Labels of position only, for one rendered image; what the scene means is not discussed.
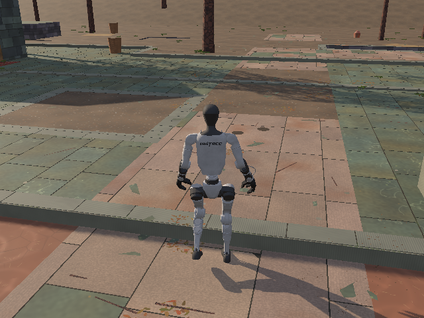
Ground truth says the left robot hand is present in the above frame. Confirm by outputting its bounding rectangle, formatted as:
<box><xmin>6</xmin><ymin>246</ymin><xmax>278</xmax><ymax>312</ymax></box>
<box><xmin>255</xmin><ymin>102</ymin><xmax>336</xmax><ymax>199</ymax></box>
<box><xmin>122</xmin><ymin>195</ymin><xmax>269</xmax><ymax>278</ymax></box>
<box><xmin>176</xmin><ymin>178</ymin><xmax>191</xmax><ymax>190</ymax></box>

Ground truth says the robot left shin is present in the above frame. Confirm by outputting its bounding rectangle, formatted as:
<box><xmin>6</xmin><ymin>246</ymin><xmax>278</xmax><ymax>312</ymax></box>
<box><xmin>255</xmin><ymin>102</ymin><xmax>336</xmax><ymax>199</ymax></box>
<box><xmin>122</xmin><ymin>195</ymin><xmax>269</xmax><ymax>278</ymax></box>
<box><xmin>193</xmin><ymin>208</ymin><xmax>203</xmax><ymax>252</ymax></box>

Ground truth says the right robot hand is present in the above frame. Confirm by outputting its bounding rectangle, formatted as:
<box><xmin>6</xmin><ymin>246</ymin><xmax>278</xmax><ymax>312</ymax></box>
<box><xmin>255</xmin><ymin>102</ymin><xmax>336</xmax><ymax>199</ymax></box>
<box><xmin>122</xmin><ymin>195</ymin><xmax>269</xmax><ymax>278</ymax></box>
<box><xmin>241</xmin><ymin>179</ymin><xmax>256</xmax><ymax>194</ymax></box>

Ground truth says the robot right forearm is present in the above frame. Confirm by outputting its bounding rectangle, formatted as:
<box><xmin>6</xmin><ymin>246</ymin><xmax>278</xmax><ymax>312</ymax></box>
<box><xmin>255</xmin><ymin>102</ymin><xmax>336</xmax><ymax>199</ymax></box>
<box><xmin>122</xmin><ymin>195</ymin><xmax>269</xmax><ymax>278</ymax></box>
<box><xmin>239</xmin><ymin>159</ymin><xmax>254</xmax><ymax>182</ymax></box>

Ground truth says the right robot upper arm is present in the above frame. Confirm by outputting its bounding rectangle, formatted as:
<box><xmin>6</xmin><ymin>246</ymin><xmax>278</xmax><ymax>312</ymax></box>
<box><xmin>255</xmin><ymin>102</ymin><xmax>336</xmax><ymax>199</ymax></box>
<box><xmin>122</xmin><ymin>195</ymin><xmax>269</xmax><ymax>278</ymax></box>
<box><xmin>225</xmin><ymin>133</ymin><xmax>246</xmax><ymax>169</ymax></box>

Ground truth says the robot left forearm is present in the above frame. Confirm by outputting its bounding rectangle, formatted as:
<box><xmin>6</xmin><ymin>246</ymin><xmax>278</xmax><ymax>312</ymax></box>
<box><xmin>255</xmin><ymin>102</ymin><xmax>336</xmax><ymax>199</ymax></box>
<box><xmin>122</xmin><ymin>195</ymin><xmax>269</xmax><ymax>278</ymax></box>
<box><xmin>178</xmin><ymin>159</ymin><xmax>188</xmax><ymax>181</ymax></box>

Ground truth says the robot right thigh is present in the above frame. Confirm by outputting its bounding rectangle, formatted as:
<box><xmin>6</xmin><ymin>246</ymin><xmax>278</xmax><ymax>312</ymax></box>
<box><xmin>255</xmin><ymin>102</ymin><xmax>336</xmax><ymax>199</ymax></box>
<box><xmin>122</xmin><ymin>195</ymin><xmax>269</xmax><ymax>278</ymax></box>
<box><xmin>221</xmin><ymin>184</ymin><xmax>235</xmax><ymax>225</ymax></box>

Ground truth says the left robot upper arm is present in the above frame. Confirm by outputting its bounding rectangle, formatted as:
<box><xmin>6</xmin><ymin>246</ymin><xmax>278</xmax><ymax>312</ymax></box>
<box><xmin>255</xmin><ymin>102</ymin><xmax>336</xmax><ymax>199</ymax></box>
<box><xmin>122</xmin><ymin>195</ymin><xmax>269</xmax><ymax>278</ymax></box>
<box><xmin>180</xmin><ymin>133</ymin><xmax>197</xmax><ymax>170</ymax></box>

